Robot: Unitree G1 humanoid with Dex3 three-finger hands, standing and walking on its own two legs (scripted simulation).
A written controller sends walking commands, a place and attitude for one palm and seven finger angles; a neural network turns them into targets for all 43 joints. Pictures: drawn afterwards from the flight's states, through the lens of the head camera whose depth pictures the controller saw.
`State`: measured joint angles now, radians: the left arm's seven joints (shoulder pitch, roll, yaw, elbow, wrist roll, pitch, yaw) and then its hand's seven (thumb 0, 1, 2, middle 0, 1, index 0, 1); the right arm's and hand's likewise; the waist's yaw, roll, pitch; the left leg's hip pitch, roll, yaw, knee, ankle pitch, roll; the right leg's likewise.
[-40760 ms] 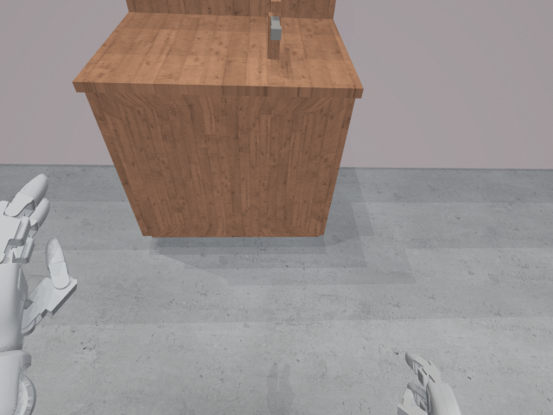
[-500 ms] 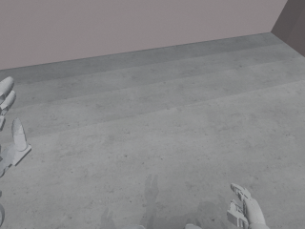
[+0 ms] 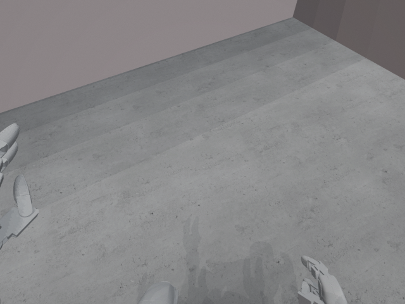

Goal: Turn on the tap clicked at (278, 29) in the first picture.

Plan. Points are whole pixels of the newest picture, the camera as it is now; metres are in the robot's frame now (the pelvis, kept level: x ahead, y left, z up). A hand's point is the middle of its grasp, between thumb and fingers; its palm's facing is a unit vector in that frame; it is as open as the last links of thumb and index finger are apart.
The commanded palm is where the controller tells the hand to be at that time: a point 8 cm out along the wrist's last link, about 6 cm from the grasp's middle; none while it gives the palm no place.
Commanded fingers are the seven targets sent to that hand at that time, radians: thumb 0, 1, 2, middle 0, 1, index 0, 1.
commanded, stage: shuffle to correct the standing spot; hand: left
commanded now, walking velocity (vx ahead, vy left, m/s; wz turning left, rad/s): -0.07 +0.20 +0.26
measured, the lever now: out of the picture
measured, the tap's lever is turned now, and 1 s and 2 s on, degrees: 62 62 62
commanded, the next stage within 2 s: none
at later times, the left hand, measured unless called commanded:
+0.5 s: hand out of the picture +0.11 +0.38 +0.19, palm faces +0.51 -0.74 -0.44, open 7.4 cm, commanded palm +0.06 +0.43 +0.18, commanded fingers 0.00 0.90 0.90 -0.20 -0.30 -0.20 -0.30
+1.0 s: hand out of the picture +0.03 +0.51 +0.18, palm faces +0.51 -0.72 -0.47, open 7.4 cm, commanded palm -0.03 +0.55 +0.18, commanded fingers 0.00 0.90 0.90 -0.20 -0.30 -0.20 -0.30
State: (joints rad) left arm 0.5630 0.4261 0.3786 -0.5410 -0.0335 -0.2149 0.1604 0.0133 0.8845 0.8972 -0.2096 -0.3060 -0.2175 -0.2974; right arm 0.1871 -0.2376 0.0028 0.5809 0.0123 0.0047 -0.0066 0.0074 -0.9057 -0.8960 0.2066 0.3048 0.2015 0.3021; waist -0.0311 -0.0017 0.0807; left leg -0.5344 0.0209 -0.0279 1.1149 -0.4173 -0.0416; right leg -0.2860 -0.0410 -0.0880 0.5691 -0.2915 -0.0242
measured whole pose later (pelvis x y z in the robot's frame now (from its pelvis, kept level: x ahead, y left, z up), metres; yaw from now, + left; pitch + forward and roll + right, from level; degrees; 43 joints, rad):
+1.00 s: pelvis -0.15 +0.25 -0.01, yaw +8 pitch -2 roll +1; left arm 0.48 0.38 0.37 -0.50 -0.04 -0.21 0.16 0.01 0.88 0.90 -0.21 -0.31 -0.22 -0.30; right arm 0.18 -0.22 0.01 0.63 0.01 -0.06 -0.01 0.01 -0.91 -0.90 0.21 0.30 0.20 0.30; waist 0.01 0.04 0.07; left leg -0.48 -0.02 0.01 1.07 -0.39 -0.04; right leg -0.33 -0.07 -0.12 0.62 -0.27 -0.04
